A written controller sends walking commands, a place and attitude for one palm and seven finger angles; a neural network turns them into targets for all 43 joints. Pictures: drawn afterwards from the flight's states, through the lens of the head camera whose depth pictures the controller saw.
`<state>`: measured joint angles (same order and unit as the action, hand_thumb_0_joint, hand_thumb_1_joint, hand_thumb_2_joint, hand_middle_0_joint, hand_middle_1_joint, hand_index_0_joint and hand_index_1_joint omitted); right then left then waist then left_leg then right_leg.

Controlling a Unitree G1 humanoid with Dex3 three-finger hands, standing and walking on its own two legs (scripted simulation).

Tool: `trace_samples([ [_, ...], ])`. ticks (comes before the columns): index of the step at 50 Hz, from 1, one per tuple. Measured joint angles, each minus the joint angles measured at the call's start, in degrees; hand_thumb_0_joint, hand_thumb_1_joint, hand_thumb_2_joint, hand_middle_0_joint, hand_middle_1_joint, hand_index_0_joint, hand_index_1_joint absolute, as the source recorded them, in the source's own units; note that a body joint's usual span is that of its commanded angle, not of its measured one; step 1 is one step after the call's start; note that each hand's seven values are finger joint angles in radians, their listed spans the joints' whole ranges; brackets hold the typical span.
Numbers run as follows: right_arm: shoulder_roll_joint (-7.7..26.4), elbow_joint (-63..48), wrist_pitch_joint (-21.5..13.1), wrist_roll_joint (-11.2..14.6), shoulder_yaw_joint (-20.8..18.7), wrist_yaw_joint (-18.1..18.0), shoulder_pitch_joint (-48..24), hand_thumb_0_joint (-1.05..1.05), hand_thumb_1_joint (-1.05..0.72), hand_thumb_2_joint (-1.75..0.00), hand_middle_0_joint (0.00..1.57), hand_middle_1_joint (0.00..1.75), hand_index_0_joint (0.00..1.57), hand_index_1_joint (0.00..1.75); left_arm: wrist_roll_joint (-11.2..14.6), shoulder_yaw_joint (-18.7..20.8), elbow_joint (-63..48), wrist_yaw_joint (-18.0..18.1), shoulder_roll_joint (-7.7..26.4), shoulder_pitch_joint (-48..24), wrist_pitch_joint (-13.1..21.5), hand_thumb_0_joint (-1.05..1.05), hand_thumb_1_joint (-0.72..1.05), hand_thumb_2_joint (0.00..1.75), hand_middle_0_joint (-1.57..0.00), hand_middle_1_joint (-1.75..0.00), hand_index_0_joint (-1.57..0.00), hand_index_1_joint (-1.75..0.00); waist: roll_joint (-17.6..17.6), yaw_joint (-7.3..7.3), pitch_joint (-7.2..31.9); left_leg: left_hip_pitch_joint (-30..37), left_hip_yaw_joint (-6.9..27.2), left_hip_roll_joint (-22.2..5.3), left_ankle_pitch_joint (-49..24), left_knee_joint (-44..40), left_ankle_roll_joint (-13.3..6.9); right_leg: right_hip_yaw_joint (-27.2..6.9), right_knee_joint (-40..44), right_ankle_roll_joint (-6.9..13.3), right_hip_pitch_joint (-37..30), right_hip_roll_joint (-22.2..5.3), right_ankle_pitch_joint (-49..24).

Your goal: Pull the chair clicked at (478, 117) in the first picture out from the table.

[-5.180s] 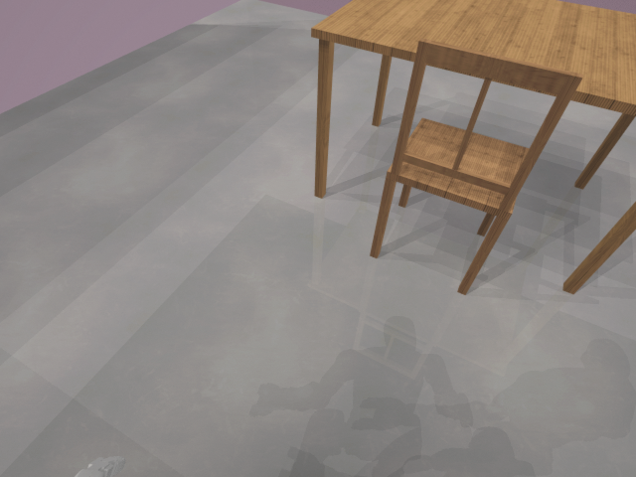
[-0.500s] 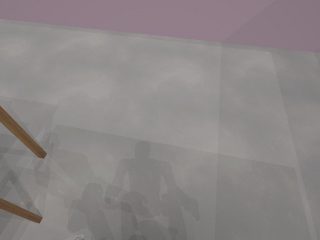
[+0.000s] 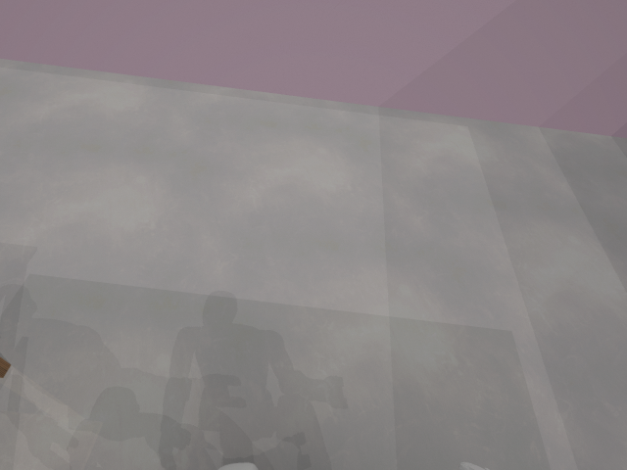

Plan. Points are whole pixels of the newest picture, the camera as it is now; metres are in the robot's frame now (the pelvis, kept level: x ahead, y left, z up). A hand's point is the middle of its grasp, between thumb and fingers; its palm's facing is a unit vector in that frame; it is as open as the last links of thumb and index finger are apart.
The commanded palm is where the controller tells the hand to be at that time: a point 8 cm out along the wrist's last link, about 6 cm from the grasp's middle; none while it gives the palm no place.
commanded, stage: turn to face it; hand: left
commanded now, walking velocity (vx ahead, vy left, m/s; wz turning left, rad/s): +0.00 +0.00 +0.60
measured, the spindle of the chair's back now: out of the picture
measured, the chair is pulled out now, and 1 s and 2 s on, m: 0.00 0.00 0.00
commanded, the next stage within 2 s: none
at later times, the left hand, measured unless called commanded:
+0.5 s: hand (182, 451) +0.16 +0.19 -0.13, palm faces +0.22 -0.94 -0.24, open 7.3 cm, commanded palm none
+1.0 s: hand out of the picture -0.09 +0.18 -0.17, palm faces +0.60 -0.75 -0.28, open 7.3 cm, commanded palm none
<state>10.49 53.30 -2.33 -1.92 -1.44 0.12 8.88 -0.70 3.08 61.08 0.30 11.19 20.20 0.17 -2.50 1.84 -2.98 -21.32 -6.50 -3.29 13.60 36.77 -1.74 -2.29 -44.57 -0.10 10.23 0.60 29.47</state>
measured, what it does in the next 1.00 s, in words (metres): steps on the spot, turning left: right foot, then left foot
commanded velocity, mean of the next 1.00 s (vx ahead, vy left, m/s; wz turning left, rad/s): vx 0.00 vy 0.00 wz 0.60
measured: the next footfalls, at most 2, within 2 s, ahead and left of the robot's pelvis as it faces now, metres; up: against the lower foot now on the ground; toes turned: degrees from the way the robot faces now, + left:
right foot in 0.48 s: +0.11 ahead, -0.12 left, +0.00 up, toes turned +12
left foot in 0.96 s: +0.01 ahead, +0.11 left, +0.00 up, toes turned +40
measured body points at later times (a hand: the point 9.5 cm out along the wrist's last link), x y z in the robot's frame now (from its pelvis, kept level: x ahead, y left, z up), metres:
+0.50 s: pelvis +0.05 -0.02 +0.01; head +0.09 -0.03 +0.46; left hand +0.15 +0.24 -0.11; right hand +0.10 -0.26 -0.15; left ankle +0.06 +0.09 -0.72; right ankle +0.07 -0.13 -0.73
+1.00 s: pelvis +0.04 +0.00 +0.00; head +0.07 +0.04 +0.44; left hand -0.12 +0.22 -0.15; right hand +0.33 -0.13 -0.11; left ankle -0.02 +0.09 -0.73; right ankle +0.08 -0.13 -0.70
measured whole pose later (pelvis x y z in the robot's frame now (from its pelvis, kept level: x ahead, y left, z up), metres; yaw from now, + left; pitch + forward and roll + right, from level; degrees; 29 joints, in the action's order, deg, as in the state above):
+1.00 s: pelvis +0.04 +0.00 +0.00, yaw +35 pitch +0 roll +1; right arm 15.7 49.3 2.0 -1.2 -3.4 1.8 3.2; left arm -1.1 3.9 54.5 0.6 16.1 17.3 -3.1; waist -2.9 2.8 -5.9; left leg -18.0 -5.5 -1.3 18.1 36.7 -1.6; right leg 12.2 -50.8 -3.7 19.0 -11.1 30.0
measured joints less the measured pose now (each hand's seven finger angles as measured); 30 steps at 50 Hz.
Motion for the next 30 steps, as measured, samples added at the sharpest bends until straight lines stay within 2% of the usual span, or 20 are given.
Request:
trace_samples([
  [2, -1.1, 0.9, 0.2, 0.1, 0.6, -0.5, 0.8, 0.01, -0.91, -0.9, 0.2, 0.3, 0.2, 0.3, -0.2, -0.1, 0.9, 0.3, 0.5, -1.3, -0.5, 0.01, 0.91, 0.9, -0.2, -0.3, -0.2, -0.3, -0.4, -0.63, 0.1, 1.9, -0.5, 0.5, 1.2, -1.2, -1.3, 1.8, -10.3, -0.1, 4.6, -0.5, 0.8],
  [4, -2.1, 2.2, 0.4, 0.2, 1.0, -1.0, 2.2, 0.0, -0.91, -0.9, 0.2, 0.3, 0.2, 0.3, -0.4, -0.2, 0.9, 0.2, 0.8, -3.4, -0.7, 0.01, 0.91, 0.9, -0.2, -0.3, -0.2, -0.3, -0.5, -1.25, 0.2, 3.9, -0.1, 1.5, 0.0, -4.7, -1.3, 3.6, -13.0, -0.8, 7.8, -1.9, -1.3],
  [8, -1.8, 4.5, 1.4, 0.6, 0.1, -1.6, 4.8, 0.0, -0.95, -0.9, 0.21, 0.3, 0.2, 0.3, -0.3, -0.2, -1.4, 0.3, 0.1, -7.6, -1.1, 0.0, 0.91, 0.9, -0.2, -0.3, -0.2, -0.29, 0.1, -2.06, 0.4, 5.9, 1.5, 3.5, -2.5, -10.2, -2.4, 3.9, -10.1, -2.2, 11.9, -3.5, -5.0],
  [13, -1.3, 5.8, 3.0, 0.4, -0.7, -0.9, 7.3, 0.0, -0.94, -0.9, 0.21, 0.3, 0.2, 0.3, -0.4, 0.3, -4.3, 0.5, -0.6, -11.7, -1.7, 0.0, 0.91, 0.9, -0.2, -0.3, -0.2, -0.29, 0.8, -3.42, 0.5, 6.2, 4.0, 5.2, -3.1, -11.8, -2.5, 3.1, -8.7, -3.4, 14.6, -3.8, -6.5],
  [19, -0.9, 5.1, 4.0, 0.0, -1.8, -0.4, 8.8, 0.01, -0.92, -0.9, 0.21, 0.3, 0.2, 0.3, 0.0, 0.5, -6.9, 0.8, -1.1, -15.2, -2.3, 0.0, 0.91, 0.9, -0.2, -0.3, -0.2, -0.3, 2.5, -5.52, 0.0, 5.0, 7.6, 6.3, -2.4, -10.2, -1.6, 2.8, -2.2, -3.5, 12.8, -2.5, -5.0],
  [22, -0.3, 4.4, 4.4, 0.1, -2.4, -0.3, 9.0, 0.01, -0.91, -0.9, 0.21, 0.3, 0.2, 0.3, 0.3, 0.3, -8.4, 0.9, -1.4, -16.0, -1.9, 0.0, 0.91, 0.9, -0.2, -0.3, -0.2, -0.3, 3.6, -5.95, 0.0, 3.7, 9.6, 6.8, -1.9, -8.5, -0.7, 2.9, 4.4, -3.2, 9.7, -1.3, -6.9],
  [24, 0.2, 3.8, 4.7, 0.4, -2.8, -0.1, 9.2, 0.01, -0.91, -0.9, 0.21, 0.3, 0.2, 0.3, 0.4, 0.1, -9.5, 0.9, -1.4, -15.9, -1.2, 0.0, 0.91, 0.9, -0.2, -0.3, -0.2, -0.3, 4.0, -5.69, 0.4, 2.3, 10.8, 7.5, -0.9, -6.1, 0.3, 3.3, 13.1, -2.5, 5.8, -1.3, -12.1],
  [25, 0.7, 3.6, 4.9, 0.7, -3.1, 0.0, 8.7, 0.01, -0.91, -0.9, 0.21, 0.3, 0.2, 0.3, 0.2, 0.0, -9.6, 1.1, -1.7, -15.8, -0.8, 0.0, 0.91, 0.9, -0.2, -0.3, -0.2, -0.3, 4.8, -5.5, 0.1, 1.2, 11.2, 7.2, 1.5, -3.5, 1.0, 4.1, 13.8, -1.2, 5.2, -0.9, -13.1],
  [27, 1.4, 3.2, 5.6, 0.6, -3.7, 0.1, 8.0, 0.01, -0.91, -0.9, 0.21, 0.3, 0.2, 0.3, 0.0, -0.5, -10.0, 1.1, -1.9, -15.1, -0.5, 0.0, 0.91, 0.9, -0.2, -0.3, -0.2, -0.3, 5.1, -5.66, 0.1, -2.3, 9.8, 7.1, 10.5, 7.1, 2.6, 6.0, 13.2, 1.1, 4.6, -1.7, -12.4],
  [30, 2.7, 2.4, 6.4, 0.3, -4.2, 0.6, 6.5, 0.01, -0.91, -0.9, 0.2, 0.3, 0.2, 0.3, -0.1, -0.8, -10.3, 1.2, -1.9, -13.5, -0.5, 0.0, 0.91, 0.9, -0.2, -0.3, -0.21, -0.3, 4.8, -5.28, 0.0, -7.2, 7.0, 5.4, 11.4, 23.5, 4.3, 8.5, 14.7, 2.0, 2.5, -3.3, -12.2],
])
